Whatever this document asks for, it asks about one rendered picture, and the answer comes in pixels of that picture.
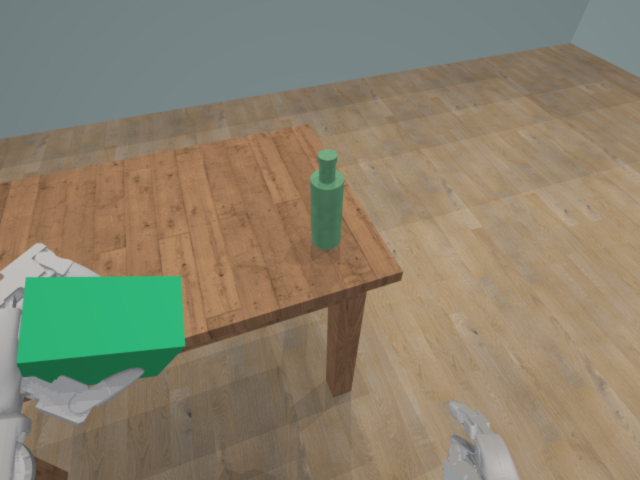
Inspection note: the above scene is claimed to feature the left robot forearm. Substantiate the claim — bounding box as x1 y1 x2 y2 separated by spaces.
0 413 36 480

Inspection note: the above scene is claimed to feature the robot right hand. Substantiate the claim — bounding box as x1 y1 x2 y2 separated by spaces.
443 400 519 480

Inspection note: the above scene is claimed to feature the robot left hand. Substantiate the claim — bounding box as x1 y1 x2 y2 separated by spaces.
0 243 144 426

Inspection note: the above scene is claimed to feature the table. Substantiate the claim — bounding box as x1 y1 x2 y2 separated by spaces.
0 124 403 480

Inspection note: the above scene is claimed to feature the sponge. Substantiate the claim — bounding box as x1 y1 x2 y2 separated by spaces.
16 276 185 385

